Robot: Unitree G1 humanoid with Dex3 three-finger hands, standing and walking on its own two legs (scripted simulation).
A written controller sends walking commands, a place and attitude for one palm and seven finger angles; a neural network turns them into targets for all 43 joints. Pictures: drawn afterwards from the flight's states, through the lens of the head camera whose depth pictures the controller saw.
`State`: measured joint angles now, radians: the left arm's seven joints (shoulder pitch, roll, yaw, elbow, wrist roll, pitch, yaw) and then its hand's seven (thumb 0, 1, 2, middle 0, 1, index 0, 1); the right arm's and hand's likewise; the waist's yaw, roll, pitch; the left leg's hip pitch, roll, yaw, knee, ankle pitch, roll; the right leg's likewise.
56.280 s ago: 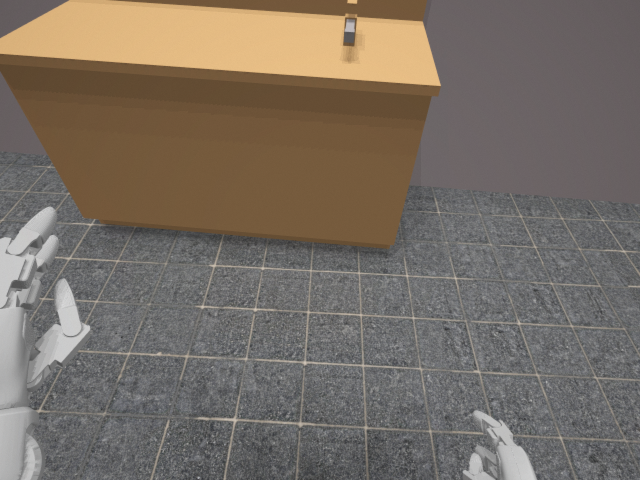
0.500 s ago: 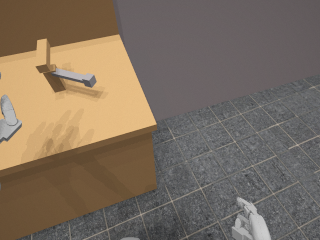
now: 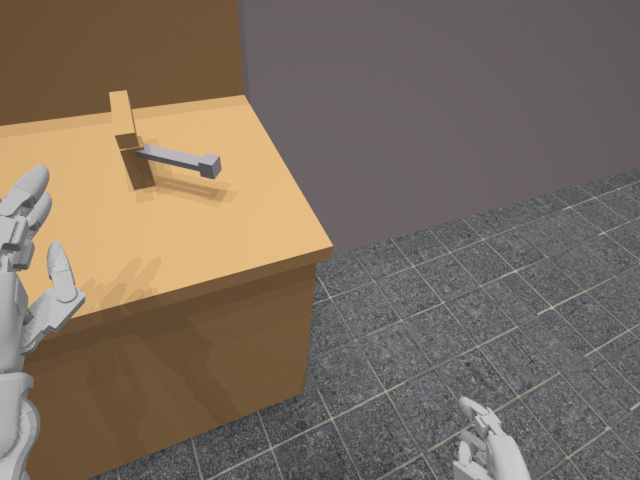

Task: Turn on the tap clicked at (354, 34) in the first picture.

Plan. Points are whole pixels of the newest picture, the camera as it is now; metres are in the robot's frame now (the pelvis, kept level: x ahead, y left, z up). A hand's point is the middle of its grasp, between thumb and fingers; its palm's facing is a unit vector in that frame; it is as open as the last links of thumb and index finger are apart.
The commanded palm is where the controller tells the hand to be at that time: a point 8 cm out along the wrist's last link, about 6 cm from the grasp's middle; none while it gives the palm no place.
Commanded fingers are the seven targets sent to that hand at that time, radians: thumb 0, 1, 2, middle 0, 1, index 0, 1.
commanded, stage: come to a stop and stand still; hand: left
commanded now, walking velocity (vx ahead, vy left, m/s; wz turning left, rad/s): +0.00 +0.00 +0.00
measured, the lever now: (210, 166) +0.54 +0.23 +0.08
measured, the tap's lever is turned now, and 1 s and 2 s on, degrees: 52 52 52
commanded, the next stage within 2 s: look again from close up in 0.50 s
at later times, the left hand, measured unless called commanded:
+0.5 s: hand (36, 319) +0.20 +0.28 +0.17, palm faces +0.47 -0.82 -0.33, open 7.4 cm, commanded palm +0.15 +0.30 +0.18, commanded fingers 0.00 0.90 0.90 -0.20 -0.30 -0.20 -0.30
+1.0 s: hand (96, 278) +0.25 +0.25 +0.17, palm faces +0.47 -0.81 -0.36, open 7.4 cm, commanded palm +0.19 +0.28 +0.18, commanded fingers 0.00 0.90 0.90 -0.20 -0.30 -0.20 -0.30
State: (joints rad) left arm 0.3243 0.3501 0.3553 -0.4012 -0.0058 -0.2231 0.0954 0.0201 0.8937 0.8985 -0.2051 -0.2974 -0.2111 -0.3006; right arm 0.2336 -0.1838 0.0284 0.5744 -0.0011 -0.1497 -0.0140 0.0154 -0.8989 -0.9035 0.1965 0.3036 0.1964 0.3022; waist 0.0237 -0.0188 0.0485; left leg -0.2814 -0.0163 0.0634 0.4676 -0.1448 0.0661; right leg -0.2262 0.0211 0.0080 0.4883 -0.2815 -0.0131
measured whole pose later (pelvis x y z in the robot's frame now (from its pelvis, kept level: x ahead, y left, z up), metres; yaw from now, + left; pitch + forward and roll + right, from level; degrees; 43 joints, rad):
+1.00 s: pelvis +0.05 -0.01 +0.01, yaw +4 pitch +0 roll -1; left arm 0.39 0.32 0.32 -0.39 -0.02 -0.19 0.12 0.02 0.89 0.90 -0.21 -0.30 -0.21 -0.30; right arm 0.23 -0.19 0.02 0.61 -0.01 -0.12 -0.05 0.01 -0.90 -0.90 0.20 0.30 0.20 0.30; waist 0.03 0.01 0.00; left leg -0.25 -0.02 0.06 0.40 -0.15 0.05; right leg -0.17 0.04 0.04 0.39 -0.22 -0.01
